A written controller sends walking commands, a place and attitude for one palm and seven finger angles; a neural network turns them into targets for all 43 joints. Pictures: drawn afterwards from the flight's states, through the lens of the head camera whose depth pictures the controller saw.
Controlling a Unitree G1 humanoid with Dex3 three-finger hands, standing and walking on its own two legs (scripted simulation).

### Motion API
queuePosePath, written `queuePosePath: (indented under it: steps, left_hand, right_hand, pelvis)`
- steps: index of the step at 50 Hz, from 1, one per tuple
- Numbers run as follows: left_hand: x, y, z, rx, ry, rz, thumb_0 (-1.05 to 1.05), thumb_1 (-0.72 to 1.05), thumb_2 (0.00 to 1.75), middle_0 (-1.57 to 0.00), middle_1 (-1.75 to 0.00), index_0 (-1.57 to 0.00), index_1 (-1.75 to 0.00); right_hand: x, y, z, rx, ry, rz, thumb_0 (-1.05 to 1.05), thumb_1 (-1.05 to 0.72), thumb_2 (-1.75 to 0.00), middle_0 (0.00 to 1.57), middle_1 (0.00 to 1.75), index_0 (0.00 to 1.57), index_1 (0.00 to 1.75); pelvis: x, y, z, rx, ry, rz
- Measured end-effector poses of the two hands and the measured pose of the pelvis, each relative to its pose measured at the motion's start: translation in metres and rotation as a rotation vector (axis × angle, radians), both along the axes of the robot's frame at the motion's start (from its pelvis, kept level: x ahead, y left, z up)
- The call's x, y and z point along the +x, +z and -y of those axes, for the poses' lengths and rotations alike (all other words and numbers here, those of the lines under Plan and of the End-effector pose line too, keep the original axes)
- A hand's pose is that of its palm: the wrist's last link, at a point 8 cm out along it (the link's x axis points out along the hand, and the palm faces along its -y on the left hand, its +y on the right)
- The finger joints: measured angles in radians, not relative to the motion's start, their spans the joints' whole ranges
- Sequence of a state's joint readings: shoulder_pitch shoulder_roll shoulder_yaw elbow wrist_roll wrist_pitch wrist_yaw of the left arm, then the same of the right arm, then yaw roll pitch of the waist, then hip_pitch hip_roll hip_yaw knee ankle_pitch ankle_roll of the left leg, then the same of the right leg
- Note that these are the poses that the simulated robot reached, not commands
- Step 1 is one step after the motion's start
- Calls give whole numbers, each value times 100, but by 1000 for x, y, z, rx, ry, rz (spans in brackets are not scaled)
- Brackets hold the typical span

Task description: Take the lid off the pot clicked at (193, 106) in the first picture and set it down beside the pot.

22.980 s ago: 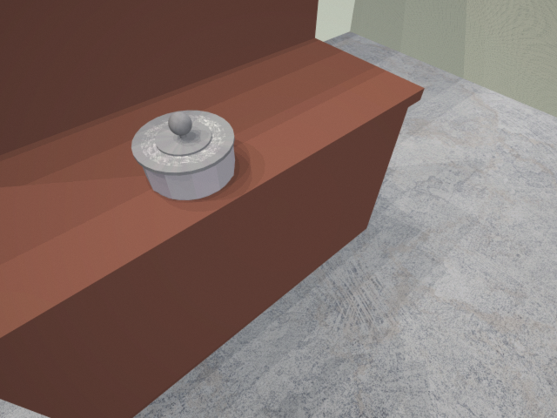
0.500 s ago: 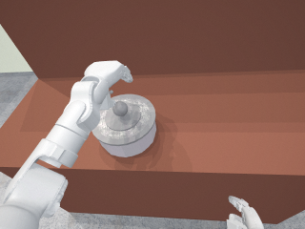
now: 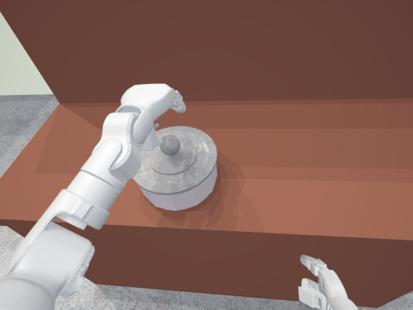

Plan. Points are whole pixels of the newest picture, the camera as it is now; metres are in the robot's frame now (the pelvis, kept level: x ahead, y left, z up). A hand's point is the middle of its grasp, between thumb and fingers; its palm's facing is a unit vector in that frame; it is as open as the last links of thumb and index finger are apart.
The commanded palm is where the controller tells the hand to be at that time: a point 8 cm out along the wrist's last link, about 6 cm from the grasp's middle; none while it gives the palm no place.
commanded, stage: lower the open fingers around the knob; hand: left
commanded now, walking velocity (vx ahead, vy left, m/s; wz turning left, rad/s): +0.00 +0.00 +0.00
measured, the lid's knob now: (170, 145) +0.44 +0.11 +0.08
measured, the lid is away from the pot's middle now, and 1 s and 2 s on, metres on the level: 0.00 0.00 0.00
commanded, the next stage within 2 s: close the fingers and squeeze the knob in 1.04 s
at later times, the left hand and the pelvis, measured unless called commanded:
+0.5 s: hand (161, 139) +0.41 +0.12 +0.12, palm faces -0.24 -0.05 -0.97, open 10.3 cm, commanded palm +0.39 +0.12 +0.18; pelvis +0.00 +0.00 +0.00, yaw -1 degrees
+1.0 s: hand (160, 149) +0.41 +0.12 +0.10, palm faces -0.26 -0.05 -0.96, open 10.4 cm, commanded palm +0.39 +0.13 +0.16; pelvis +0.01 +0.00 +0.00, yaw -1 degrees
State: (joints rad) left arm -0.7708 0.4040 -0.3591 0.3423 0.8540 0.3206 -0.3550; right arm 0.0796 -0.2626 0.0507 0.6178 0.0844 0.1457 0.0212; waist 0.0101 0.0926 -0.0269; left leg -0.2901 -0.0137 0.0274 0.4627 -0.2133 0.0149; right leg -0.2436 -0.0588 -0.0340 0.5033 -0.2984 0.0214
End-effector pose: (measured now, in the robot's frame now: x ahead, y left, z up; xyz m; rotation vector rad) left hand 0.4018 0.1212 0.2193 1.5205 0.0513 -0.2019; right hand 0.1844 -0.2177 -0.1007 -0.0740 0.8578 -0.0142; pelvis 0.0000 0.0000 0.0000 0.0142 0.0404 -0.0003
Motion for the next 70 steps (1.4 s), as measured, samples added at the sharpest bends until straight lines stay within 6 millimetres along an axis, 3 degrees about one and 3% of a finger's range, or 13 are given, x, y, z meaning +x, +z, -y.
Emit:
queuePosePath:
  steps: [20, 44, 59, 65, 70]
  left_hand:
    - [4, -31, 3, -4, 4, -69, 0, -33, 146, -83, -9, -83, -8]
    - [-1, -68, -6, -14, 22, -123, 0, -33, 146, -83, -9, -83, -8]
    - [0, -63, -9, -25, 7, -92, 0, -33, 145, -83, -9, -83, -8]
    - [-3, -64, -10, -18, 9, -94, 0, -27, 135, -83, -9, -83, -8]
    - [-4, -61, -6, -12, 2, -83, 0, -21, 129, -79, -20, -80, -19]
  right_hand:
    - [-24, -8, 14, -23, -49, -54, 1, -90, -90, 20, 30, 20, 30]
    - [-17, -6, 15, -26, -55, -51, 1, -90, -90, 20, 30, 20, 30]
    - [-25, -10, 16, -24, -74, -75, 1, -90, -90, 20, 30, 20, 30]
    - [-22, -9, 12, -22, -64, -71, 1, -90, -90, 20, 30, 20, 30]
    - [-19, -9, 7, -17, -52, -64, 1, -90, -90, 20, 30, 20, 30]
  pelvis:
    - [1, 0, 1, -1, -8, -2]
    - [4, 0, 3, -4, -12, -13]
    - [7, 0, -1, -6, -16, -18]
    - [6, 0, -2, -7, -13, -16]
    - [4, -1, -3, -7, -8, -17]
